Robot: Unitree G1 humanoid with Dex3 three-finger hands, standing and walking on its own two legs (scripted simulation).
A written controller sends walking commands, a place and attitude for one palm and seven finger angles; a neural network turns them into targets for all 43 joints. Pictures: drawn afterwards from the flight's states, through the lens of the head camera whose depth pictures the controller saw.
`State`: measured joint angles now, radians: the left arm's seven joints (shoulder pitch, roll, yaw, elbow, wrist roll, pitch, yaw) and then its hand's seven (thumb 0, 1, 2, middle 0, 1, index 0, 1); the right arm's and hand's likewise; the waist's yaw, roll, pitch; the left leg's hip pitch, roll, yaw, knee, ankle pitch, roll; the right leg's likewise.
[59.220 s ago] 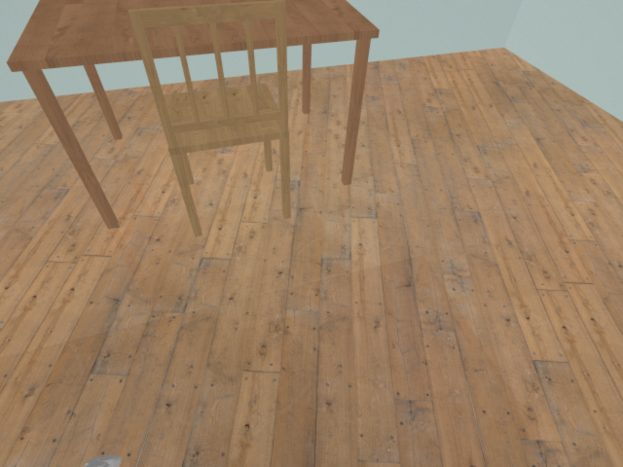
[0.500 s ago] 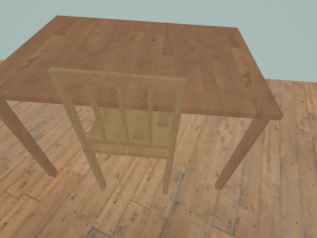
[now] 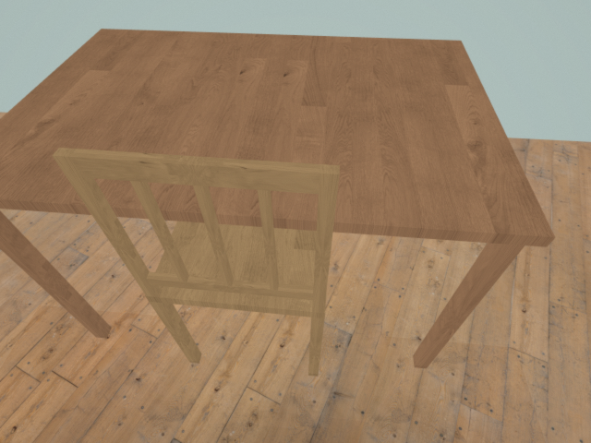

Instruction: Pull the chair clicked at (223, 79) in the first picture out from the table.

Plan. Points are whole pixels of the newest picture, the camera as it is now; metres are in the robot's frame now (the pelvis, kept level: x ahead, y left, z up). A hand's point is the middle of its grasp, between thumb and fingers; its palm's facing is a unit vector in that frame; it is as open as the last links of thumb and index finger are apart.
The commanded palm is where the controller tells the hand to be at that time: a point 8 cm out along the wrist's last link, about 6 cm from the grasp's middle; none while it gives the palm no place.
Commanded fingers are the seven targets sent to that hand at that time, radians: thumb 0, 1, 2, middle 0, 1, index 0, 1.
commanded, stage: come to a stop and stand still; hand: left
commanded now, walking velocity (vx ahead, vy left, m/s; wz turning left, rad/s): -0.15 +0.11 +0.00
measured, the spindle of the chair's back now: (216, 240) +0.47 +0.18 -0.06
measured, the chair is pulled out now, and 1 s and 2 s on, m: -0.09 -0.09 -0.09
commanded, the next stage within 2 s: look again from close up in 0.80 s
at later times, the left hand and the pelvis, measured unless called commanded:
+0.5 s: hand out of the picture +0.04 +0.19 -0.16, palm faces -0.01 -0.97 -0.24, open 7.4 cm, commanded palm none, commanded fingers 0.00 0.90 0.90 -0.20 -0.30 -0.20 -0.30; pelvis +0.02 +0.00 +0.01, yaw -2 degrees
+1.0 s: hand out of the picture +0.07 +0.19 -0.16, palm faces -0.04 -0.98 -0.21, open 7.4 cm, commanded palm none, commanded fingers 0.00 0.90 0.90 -0.20 -0.30 -0.20 -0.30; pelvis +0.03 +0.01 +0.01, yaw -2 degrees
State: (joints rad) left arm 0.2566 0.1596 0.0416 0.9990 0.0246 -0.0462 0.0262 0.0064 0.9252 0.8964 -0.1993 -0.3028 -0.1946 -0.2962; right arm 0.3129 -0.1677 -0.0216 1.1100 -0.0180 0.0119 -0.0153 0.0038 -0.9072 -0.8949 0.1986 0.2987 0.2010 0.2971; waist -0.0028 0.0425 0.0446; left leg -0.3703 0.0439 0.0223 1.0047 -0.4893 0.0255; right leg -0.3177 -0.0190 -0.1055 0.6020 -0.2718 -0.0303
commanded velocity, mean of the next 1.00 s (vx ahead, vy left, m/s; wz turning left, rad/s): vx -0.05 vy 0.00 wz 0.00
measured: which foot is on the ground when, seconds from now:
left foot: up 0.00-0.10, down 0.12-1.00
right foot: down 0.00-1.00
